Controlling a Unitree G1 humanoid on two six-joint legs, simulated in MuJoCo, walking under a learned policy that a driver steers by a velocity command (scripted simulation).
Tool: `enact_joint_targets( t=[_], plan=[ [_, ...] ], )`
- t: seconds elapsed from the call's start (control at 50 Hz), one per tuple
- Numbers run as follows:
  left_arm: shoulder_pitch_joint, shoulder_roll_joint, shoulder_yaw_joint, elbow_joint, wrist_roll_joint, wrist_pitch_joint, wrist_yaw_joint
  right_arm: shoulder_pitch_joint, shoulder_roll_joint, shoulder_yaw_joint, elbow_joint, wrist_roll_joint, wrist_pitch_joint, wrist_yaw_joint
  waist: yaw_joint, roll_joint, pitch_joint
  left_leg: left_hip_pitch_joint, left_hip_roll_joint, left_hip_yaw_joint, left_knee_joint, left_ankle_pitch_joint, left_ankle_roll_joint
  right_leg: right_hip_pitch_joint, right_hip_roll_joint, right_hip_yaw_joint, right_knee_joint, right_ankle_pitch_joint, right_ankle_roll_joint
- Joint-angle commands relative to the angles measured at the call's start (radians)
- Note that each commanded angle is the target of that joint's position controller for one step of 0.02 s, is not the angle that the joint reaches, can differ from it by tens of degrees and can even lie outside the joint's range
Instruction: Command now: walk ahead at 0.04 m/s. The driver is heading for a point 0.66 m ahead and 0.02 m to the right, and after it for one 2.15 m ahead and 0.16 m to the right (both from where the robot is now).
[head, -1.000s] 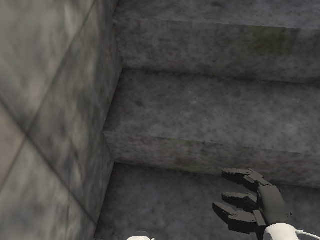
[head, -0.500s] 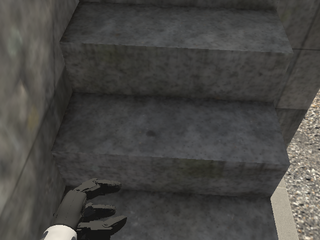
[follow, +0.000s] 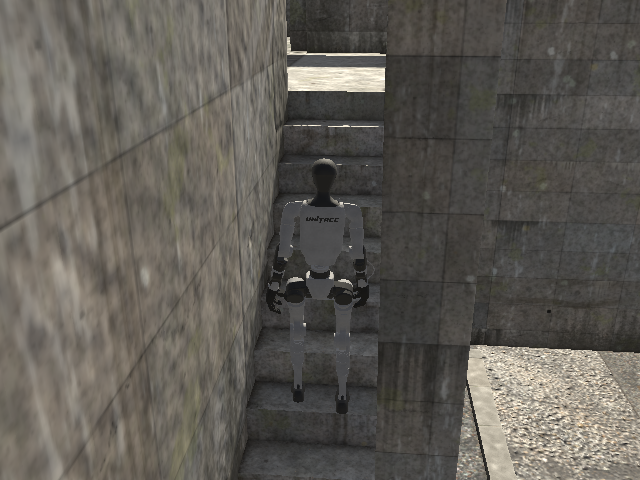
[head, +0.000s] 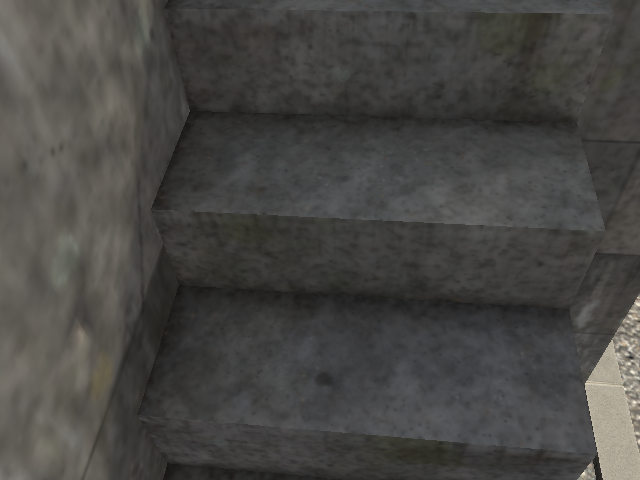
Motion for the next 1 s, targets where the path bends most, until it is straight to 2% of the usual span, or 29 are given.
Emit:
enact_joint_targets(
  t=[0.02,0.04,0.06,0.1,0.14,0.18,0.22,0.26,0.28,0.32,0.34,0.4,0.42,0.48,0.54,0.56,0.58,0.6,0.62,0.64,0.66,0.68,0.7,0.72,0.74,0.8,0.88,0.92,1.0],
  plan=[
    [-0.051,0.161,0.041,-0.019,0.001,0.105,-0.098,0.128,0.023,0.027,0.017,-0.03,-0.05,0.192,0.004,0.02,-0.076,0.129,0.034,-0.086,-0.383,0.286,0.052,0.065,-0.207,0.187,-0.03,0.417,-0.181],
    [0.162,0.115,0.04,0.052,0.009,0.127,-0.122,0.056,-0.017,0.017,-0.002,-0.03,-0.064,0.219,0.128,0.022,-0.123,0.231,0.072,-0.11,-0.207,0.625,0.16,-0.027,-0.105,0.081,0.02,0.274,-0.123],
    [0.259,0.078,0.027,0.092,0.006,0.12,-0.129,-0.071,0.025,0.043,-0.066,-0.016,-0.09,0.246,0.17,0.036,-0.188,0.265,0.142,-0.203,-0.234,0.454,0.19,-0.061,-0.03,0.025,-0.053,0.073,-0.02],
    [-0.049,0.104,0.024,0.049,0.009,0.114,-0.098,0.037,-0.022,0.015,-0.017,-0.014,-0.089,0.27,0.042,0.053,-0.101,0.102,0.111,-0.242,-0.321,-0.072,0.113,-0.059,-0.024,0.007,0.014,-0.012,0.028],
    [-0.061,0.104,0.018,0.081,-0.027,0.097,-0.072,0.058,-0.051,0.007,-0.017,-0.026,-0.09,0.262,0.012,0.068,-0.057,0.111,0.131,-0.29,-0.344,-0.149,0.071,-0.13,-0.025,0.024,0.035,-0.033,0.057],
    [-0.131,0.083,0.001,0.083,-0.034,0.071,-0.061,0.013,-0.077,0.005,-0.029,-0.028,-0.095,0.254,0.005,0.042,-0.073,0.119,0.131,-0.289,-0.309,-0.066,0.06,-0.146,-0.041,0.031,0.036,0.009,0.062],
    [-0.165,0.136,0.018,0.084,-0.02,0.058,-0.043,0.113,-0.17,-0.031,0.002,-0.041,-0.09,0.228,-0.052,0.109,-0.053,0.135,0.194,-0.395,-0.409,-0.468,0.177,-0.243,0.004,-0.019,0.147,-0.208,0.06],
    [-0.232,0.134,0.022,0.079,-0.006,0.055,-0.01,0.298,-0.219,-0.055,0.067,-0.07,-0.091,0.168,-0.145,0.248,-0.031,0.287,0.398,-0.758,-0.508,-0.711,0.392,-0.647,-0.037,0.064,0.54,-0.142,0.027],
    [-0.255,0.138,0.023,0.08,-0.016,0.048,0.009,0.357,-0.16,-0.034,0.093,-0.077,-0.109,0.145,-0.176,0.259,-0.066,0.284,0.417,-0.827,-0.506,-0.682,0.415,-0.796,-0.032,0.119,0.963,-0.128,-0.005],
    [-0.282,0.076,0.03,0.027,-0.002,0.037,0.003,0.296,-0.064,0.012,0.115,-0.074,-0.126,0.147,-0.129,0.138,-0.126,0.234,0.294,-0.567,-0.408,-0.52,0.327,-0.895,0.021,0.147,1.335,-0.016,-0.093],
    [-0.309,0.052,0.021,-0.014,0.0,0.053,-0.005,0.264,-0.009,0.036,0.135,-0.096,-0.118,0.153,-0.106,0.033,-0.168,0.228,0.246,-0.453,-0.394,-0.469,0.325,-0.927,0.011,0.126,1.306,0.038,-0.119],
    [-0.364,0.075,0.002,-0.11,-0.003,0.073,-0.005,0.249,0.008,0.034,0.16,-0.065,-0.135,0.153,-0.07,0.1,-0.153,0.166,0.236,-0.365,-0.406,-0.276,0.292,-1.013,-0.065,0.075,1.374,-0.141,-0.136],
    [-0.358,-0.044,-0.018,-0.159,0.082,0.032,-0.065,0.293,-0.134,-0.031,0.182,-0.006,-0.146,0.03,-0.078,0.039,-0.064,0.282,0.209,-0.41,-0.449,-0.442,0.283,-1.065,0.012,-0.038,1.454,-0.074,-0.106],
    [-0.514,-0.062,-0.02,-0.304,0.044,0.011,-0.09,0.352,-0.14,-0.054,0.192,-0.053,-0.155,-0.052,-0.085,0.082,0.039,0.35,0.344,-0.544,-0.495,-0.52,0.275,-1.398,-0.042,0.151,1.716,-0.194,-0.106],
    [-0.504,0.002,-0.022,-0.419,0.023,0.021,-0.079,0.246,-0.179,-0.074,0.154,-0.012,-0.151,-0.042,-0.013,0.006,0.039,0.2,0.338,-0.374,-0.55,-0.467,0.21,-1.265,-0.1,0.205,1.47,-0.231,-0.12],
    [-0.546,0.012,-0.024,-0.463,0.01,0.032,-0.072,0.214,-0.175,-0.075,0.138,-0.005,-0.158,-0.039,-0.02,0.049,0.042,0.104,0.327,-0.325,-0.655,-0.395,0.221,-1.119,-0.104,0.147,1.376,-0.22,-0.12],
    [-0.519,-0.001,-0.05,-0.479,-0.018,0.036,-0.062,0.099,-0.208,-0.079,0.095,0.031,-0.165,-0.026,0.012,0.076,0.046,-0.143,0.307,-0.18,-0.842,-0.243,0.194,-0.684,-0.109,0.082,0.926,-0.32,-0.148],
    [-0.425,0.027,-0.038,-0.46,-0.038,0.06,-0.038,0.062,-0.263,-0.089,0.06,0.046,-0.173,-0.016,0.018,0.082,-0.01,-0.242,0.274,-0.096,-0.869,-0.172,0.231,-0.348,-0.062,-0.012,0.768,-0.424,-0.146],
    [-0.174,0.06,0.002,-0.364,-0.024,0.077,-0.029,0.109,-0.279,-0.076,0.07,0.053,-0.194,0.014,0.075,0.035,-0.193,-0.183,0.31,-0.051,-0.746,0.477,0.271,-0.016,0.047,-0.2,0.939,-0.278,-0.146],
    [0.044,0.098,0.041,-0.296,-0.027,0.086,-0.025,0.12,-0.295,-0.078,0.075,0.049,-0.205,0.043,0.175,0.017,-0.316,-0.02,0.259,0.032,-0.39,1.139,0.256,0.107,0.125,-0.125,0.807,-0.339,-0.16],
    [0.165,0.133,0.076,-0.273,-0.004,0.075,-0.04,0.087,-0.321,-0.104,0.033,0.044,-0.203,0.07,0.237,0.006,-0.377,0.015,0.227,-0.051,-0.041,1.109,0.228,0.135,0.116,0.092,0.51,-0.314,-0.17],
    [0.265,0.306,0.123,-0.23,0.024,0.068,-0.031,0.015,-0.235,-0.096,-0.052,0.051,-0.202,0.122,0.251,-0.418,-0.441,-0.256,0.022,-0.068,0.385,0.574,0.161,0.212,-0.157,0.778,-0.005,-0.899,-0.218],
    [0.185,0.326,0.142,-0.235,-0.029,0.075,-0.021,-0.06,-0.157,-0.098,-0.089,-0.021,-0.196,0.131,0.219,-0.406,-0.398,-0.402,-0.091,-0.229,0.877,0.145,0.13,0.13,-0.254,1.177,-0.338,-1.191,-0.151],
    [-0.051,0.25,0.115,-0.243,-0.063,0.064,-0.023,-0.123,-0.013,-0.067,-0.126,-0.067,-0.173,0.128,0.113,-0.3,-0.275,-0.51,-0.116,-0.4,1.273,0.181,0.112,-0.079,-0.26,1.127,-0.276,-0.993,-0.082],
    [-0.169,0.145,0.078,-0.206,-0.031,0.055,-0.035,-0.147,0.048,-0.034,-0.195,-0.079,-0.161,0.111,0.001,-0.269,-0.145,-0.606,-0.098,-0.362,1.457,0.228,0.117,-0.22,-0.212,0.923,-0.172,-0.854,-0.025],
    [-0.119,0.004,0.044,-0.044,0.026,-0.011,-0.063,-0.011,0.066,0.003,-0.2,-0.065,-0.143,0.073,-0.118,-0.141,-0.05,-0.665,-0.098,-0.289,1.603,0.244,0.112,-0.308,-0.148,0.496,-0.039,-0.481,-0.047],
    [0.0,0.044,0.042,0.015,0.039,-0.068,-0.07,-0.101,0.029,0.009,-0.217,-0.027,-0.101,0.044,-0.103,-0.004,0.065,-0.804,-0.132,-0.264,1.675,0.191,0.056,-0.301,-0.184,0.396,-0.137,-0.305,-0.046],
    [0.048,0.117,0.062,0.038,0.029,-0.087,-0.074,-0.215,0.052,0.01,-0.249,-0.001,-0.091,0.039,-0.053,-0.025,0.104,-1.01,-0.177,-0.22,1.935,0.138,0.076,-0.187,-0.223,0.36,-0.186,-0.211,-0.064],
    [0.106,0.136,0.066,0.021,0.021,-0.091,-0.076,-0.399,0.004,-0.009,-0.329,0.012,-0.066,0.06,0.007,-0.083,0.096,-1.009,-0.188,-0.118,1.796,0.045,0.077,-0.116,-0.215,0.22,-0.27,-0.141,-0.088]
  ],
)
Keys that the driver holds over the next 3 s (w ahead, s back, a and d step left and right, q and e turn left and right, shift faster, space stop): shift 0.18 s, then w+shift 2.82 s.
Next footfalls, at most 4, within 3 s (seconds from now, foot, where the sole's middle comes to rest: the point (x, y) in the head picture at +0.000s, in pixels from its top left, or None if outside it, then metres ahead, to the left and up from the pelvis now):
0.02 left None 0.08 0.11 -0.77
0.64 right None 0.29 -0.23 -0.58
1.20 left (348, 360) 0.55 0.01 -0.38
1.62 right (447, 199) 0.71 -0.14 -0.19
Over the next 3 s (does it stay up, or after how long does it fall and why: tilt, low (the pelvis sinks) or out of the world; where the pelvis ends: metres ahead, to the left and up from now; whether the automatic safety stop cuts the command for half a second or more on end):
stays up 1.53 -0.06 1.15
